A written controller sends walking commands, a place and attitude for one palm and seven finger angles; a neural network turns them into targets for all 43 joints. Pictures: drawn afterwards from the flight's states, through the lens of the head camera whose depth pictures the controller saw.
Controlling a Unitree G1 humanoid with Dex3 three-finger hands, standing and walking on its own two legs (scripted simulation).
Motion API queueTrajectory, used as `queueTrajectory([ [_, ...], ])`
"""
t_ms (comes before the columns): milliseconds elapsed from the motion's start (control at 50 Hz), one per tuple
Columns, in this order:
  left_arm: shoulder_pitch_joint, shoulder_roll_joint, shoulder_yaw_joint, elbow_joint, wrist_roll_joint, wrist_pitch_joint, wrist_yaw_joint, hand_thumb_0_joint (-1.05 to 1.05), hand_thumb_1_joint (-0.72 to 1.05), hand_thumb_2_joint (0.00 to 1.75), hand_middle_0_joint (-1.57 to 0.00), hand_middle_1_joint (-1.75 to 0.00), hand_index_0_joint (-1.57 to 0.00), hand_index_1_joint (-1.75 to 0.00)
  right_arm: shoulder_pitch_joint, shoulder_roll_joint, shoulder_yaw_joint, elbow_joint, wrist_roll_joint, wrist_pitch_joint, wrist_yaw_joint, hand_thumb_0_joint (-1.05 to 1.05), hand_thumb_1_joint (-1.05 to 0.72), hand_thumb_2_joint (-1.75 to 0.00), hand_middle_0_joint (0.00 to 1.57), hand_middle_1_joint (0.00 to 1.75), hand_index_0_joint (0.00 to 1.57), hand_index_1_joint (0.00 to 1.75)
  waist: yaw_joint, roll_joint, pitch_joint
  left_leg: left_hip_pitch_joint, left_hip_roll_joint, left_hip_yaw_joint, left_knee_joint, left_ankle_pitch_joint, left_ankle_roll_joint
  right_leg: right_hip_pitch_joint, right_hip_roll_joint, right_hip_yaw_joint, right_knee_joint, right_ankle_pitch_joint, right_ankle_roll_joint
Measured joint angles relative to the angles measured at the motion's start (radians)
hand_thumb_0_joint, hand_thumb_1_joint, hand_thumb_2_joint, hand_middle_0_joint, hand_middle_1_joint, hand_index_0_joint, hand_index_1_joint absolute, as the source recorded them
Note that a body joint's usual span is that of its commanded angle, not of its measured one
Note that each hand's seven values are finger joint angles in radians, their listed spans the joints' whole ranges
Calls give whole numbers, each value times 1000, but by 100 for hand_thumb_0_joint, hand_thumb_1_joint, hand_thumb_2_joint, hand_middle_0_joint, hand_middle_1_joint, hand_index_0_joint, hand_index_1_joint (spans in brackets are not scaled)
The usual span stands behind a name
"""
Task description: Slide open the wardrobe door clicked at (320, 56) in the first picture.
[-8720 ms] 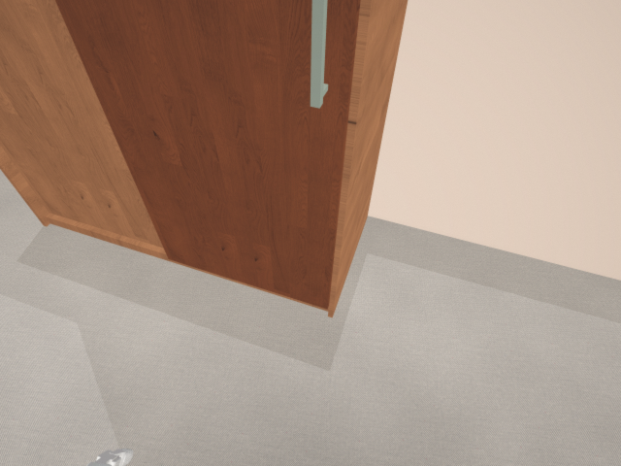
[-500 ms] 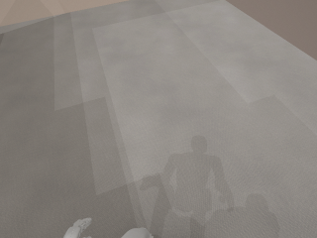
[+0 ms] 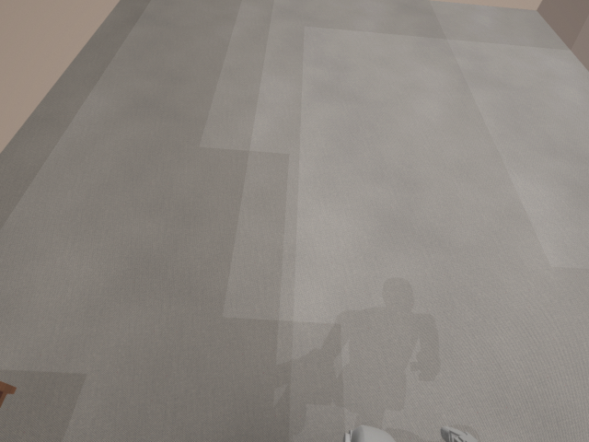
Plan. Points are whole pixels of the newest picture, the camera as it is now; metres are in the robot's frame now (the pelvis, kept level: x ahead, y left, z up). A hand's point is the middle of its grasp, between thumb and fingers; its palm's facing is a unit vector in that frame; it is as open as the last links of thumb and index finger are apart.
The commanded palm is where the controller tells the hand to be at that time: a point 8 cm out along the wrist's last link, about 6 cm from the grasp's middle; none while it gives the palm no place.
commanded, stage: turn to face it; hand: right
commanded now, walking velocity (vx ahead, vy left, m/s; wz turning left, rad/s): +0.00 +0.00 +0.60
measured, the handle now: out of the picture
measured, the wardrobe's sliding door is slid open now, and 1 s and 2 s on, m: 0.00 0.00 0.00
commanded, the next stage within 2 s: none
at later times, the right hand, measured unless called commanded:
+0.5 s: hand out of the picture +0.14 -0.23 -0.16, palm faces -0.25 +0.95 -0.20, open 7.4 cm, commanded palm none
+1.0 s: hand (368, 430) +0.17 -0.11 -0.15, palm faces -0.56 +0.79 -0.26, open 7.4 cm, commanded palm none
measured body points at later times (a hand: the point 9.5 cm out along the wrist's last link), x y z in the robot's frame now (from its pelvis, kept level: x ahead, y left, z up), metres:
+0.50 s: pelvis +0.00 -0.04 +0.01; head +0.05 -0.06 +0.45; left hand +0.01 +0.21 -0.12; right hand +0.15 -0.28 -0.15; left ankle -0.07 +0.10 -0.65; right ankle +0.04 -0.14 -0.74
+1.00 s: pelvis -0.02 +0.00 +0.00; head +0.00 +0.04 +0.45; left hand -0.12 +0.26 -0.14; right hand +0.20 -0.15 -0.13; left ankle -0.07 +0.09 -0.74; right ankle +0.07 -0.13 -0.67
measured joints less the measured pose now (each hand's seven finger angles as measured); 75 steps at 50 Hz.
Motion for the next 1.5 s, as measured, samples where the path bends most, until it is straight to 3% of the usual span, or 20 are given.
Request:
queueTrajectory([
  [160,-58,-22,-12,-37,-6,-16,-2,1,91,90,-20,-30,-19,-30,33,-9,2,11,-5,8,3,0,-90,-90,20,30,20,30,-23,35,-12,4,-41,-91,-42,38,-6,35,47,22,-182,23,4],
  [260,-64,-44,-28,-72,-14,-45,4,1,91,90,-20,-30,-20,-30,51,-32,-12,15,0,29,-1,1,-90,-90,20,30,20,30,-35,62,-30,-40,-70,-143,24,13,-35,165,81,7,-482,116,-28],
  [320,-61,-66,-44,-81,-4,-55,3,1,91,90,-20,-30,-20,-30,47,-54,-30,18,-1,44,3,1,-90,-90,20,30,20,30,-44,92,-20,-137,-72,-124,285,-167,-48,168,73,-35,-470,131,-105],
  [380,-44,-85,-54,-81,3,-57,4,1,91,90,-20,-30,-20,-30,53,-68,-45,21,-7,47,18,1,-90,-90,20,30,20,30,-45,95,-13,-215,-46,-69,547,-160,-68,205,53,-68,-516,147,-122],
  [420,-33,-93,-54,-75,3,-56,4,1,90,90,-20,-30,-20,-30,59,-72,-51,19,-7,49,25,1,-90,-90,20,30,20,30,-47,92,-14,-233,-18,-43,615,-131,-82,226,40,-90,-551,163,-121],
  [480,-19,-99,-49,-63,2,-58,2,1,90,90,-20,-30,-20,-30,66,-67,-52,19,-6,55,30,1,-90,-90,20,30,20,30,-45,79,-14,-217,20,-16,587,-127,-97,247,19,-122,-580,174,-118],
  [600,0,-93,-30,-36,4,-57,-6,1,90,90,-21,-30,-20,-30,47,-44,-43,25,-5,60,32,1,-90,-90,20,30,19,30,-24,50,-1,-141,59,34,379,-165,-97,254,-27,-196,-564,160,-98],
  [660,9,-77,-17,-21,6,-53,-11,1,90,90,-21,-30,-20,-30,25,-30,-35,20,-4,50,30,1,-91,-90,20,30,19,30,-11,30,6,-88,52,60,248,-159,-81,242,-57,-232,-519,139,-78],
  [700,24,-61,-8,-14,3,-49,-14,1,90,90,-21,-30,-20,-30,16,-25,-28,9,-3,34,29,1,-90,-90,20,30,20,30,-7,19,4,-25,42,78,96,-61,-63,224,-79,-250,-463,112,-58],
  [720,34,-53,-5,-13,0,-45,-15,1,90,90,-21,-30,-20,-30,13,-25,-23,4,-6,21,26,1,-90,-90,20,30,20,30,-6,16,-2,-5,38,77,43,-23,-26,202,-89,-247,-410,90,-47],
  [780,26,-18,4,6,-2,-5,-3,1,91,90,-20,-30,-20,-30,0,1,-9,3,-1,-2,10,1,-90,-90,20,30,20,30,-1,-21,4,-26,14,66,81,-49,7,89,-55,-89,-150,-77,-24],
  [820,14,-10,5,13,-1,6,0,1,91,90,-20,-30,-20,-30,5,9,-7,2,1,-2,2,0,-90,-90,20,30,20,30,-5,-16,1,-15,7,41,47,-32,7,36,-22,-33,-33,-50,-15],
  [880,-4,-9,3,4,2,1,-3,1,91,90,-20,-30,-19,-30,15,8,-2,8,2,2,-1,0,-90,-90,20,30,20,30,-4,-2,-5,3,-5,8,-14,10,11,-3,-1,-4,2,19,1],
  [1000,-49,-17,-5,-21,0,-8,-3,1,91,90,-20,-30,-19,-30,39,0,1,18,0,2,3,0,-90,-90,20,30,20,30,-20,20,-12,9,-39,-56,-64,50,17,3,29,28,-83,48,11],
  [1160,-96,-42,-23,-61,-15,-31,5,1,91,90,-20,-30,-20,-30,65,-31,-12,28,-2,22,-1,0,-90,-90,20,30,20,30,-52,62,-21,-29,-80,-142,-29,50,-14,142,94,27,-406,60,-18],
  [1200,-93,-54,-31,-72,-14,-47,8,1,91,90,-20,-30,-20,-30,67,-48,-20,29,5,32,-1,1,-90,-90,20,30,20,30,-52,85,-24,-61,-87,-166,33,24,-23,183,104,8,-504,148,-65],
  [1260,-80,-71,-47,-84,-5,-51,5,1,91,90,-20,-30,-20,-30,67,-65,-35,37,-3,46,6,1,-90,-90,20,30,20,30,-57,102,-22,-157,-82,-121,327,-149,-50,199,89,-36,-500,130,-126],
  [1340,-53,-90,-55,-77,0,-56,9,1,90,90,-20,-30,-20,-30,69,-79,-50,35,-9,48,24,1,-90,-90,20,30,20,30,-57,99,-19,-230,-32,-63,598,-116,-83,245,67,-77,-569,150,-133],
  [1400,-30,-99,-53,-65,-2,-63,8,1,90,90,-20,-30,-20,-30,70,-79,-51,34,-7,49,26,1,-90,-90,20,30,20,30,-54,88,-17,-228,5,-44,619,-108,-103,267,47,-108,-599,161,-132],
  [1500,4,-104,-42,-41,-2,-62,2,1,90,90,-21,-30,-20,-30,52,-67,-47,37,-4,61,27,1,-90,-90,20,30,19,30,-37,71,-9,-195,49,-8,522,-131,-114,284,14,-169,-598,152,-122],
])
